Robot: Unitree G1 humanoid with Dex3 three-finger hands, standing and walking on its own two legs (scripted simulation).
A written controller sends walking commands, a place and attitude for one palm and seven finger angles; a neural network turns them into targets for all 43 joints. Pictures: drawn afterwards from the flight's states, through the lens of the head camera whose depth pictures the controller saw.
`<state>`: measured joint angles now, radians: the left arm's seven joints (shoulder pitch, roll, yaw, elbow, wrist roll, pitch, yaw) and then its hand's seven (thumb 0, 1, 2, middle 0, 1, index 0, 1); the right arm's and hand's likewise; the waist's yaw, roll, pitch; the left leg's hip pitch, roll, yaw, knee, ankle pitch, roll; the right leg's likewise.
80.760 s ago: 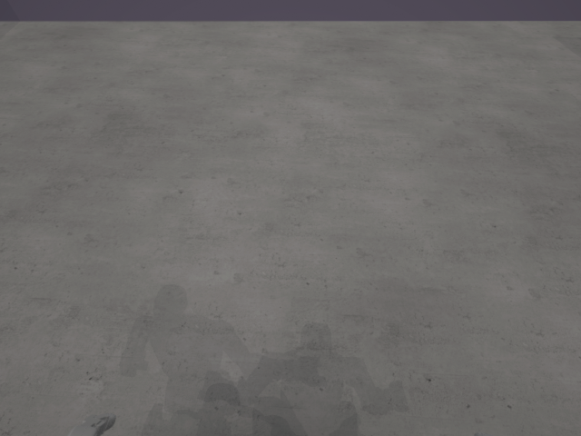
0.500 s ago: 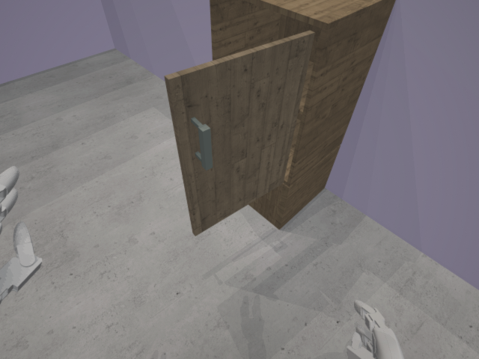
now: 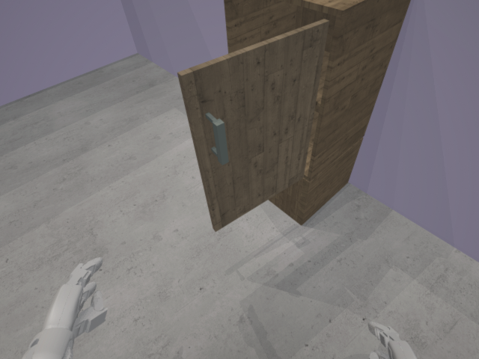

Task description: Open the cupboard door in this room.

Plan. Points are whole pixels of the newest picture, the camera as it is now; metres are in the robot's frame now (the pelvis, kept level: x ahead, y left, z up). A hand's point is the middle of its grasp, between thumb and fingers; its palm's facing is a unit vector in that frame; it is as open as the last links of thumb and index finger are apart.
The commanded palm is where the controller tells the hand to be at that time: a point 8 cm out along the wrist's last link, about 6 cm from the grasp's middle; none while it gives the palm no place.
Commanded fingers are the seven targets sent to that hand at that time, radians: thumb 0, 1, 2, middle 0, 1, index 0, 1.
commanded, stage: let the arm hang, fingers relaxed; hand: left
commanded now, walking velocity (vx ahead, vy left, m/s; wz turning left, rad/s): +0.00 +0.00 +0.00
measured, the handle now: (216, 138) +0.59 +0.09 +0.02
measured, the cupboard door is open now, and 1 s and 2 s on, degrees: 83 83 83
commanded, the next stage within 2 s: look to check the result in 0.96 s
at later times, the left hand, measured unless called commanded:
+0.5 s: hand out of the picture -0.04 +0.18 -0.16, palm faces +0.02 -0.97 -0.25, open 7.3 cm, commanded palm none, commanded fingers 0.00 0.90 0.90 -0.20 -0.30 -0.20 -0.30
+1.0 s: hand out of the picture +0.05 +0.16 -0.16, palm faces +0.02 -0.98 -0.21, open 7.3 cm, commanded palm none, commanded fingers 0.00 0.90 0.90 -0.20 -0.30 -0.20 -0.30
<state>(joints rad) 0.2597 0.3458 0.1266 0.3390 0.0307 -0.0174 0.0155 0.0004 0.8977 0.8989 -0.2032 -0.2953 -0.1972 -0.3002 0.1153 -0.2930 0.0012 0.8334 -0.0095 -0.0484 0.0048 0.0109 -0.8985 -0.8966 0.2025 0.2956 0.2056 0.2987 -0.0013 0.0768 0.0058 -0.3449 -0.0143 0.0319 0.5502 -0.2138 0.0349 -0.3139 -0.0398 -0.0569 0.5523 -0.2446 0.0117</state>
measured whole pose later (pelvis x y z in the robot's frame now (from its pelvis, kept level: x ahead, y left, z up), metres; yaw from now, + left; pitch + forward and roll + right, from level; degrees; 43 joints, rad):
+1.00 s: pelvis +0.01 -0.02 +0.01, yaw +0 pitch -2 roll +0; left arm 0.19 0.17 0.02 1.12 0.01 0.00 0.02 0.00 0.91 0.90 -0.20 -0.30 -0.20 -0.30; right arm 0.25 -0.16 0.00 1.14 -0.02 0.01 -0.03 0.01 -0.91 -0.90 0.20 0.29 0.20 0.30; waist -0.01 0.02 0.06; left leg -0.20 0.01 0.02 0.40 -0.17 -0.01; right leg -0.18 -0.01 -0.07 0.41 -0.21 -0.02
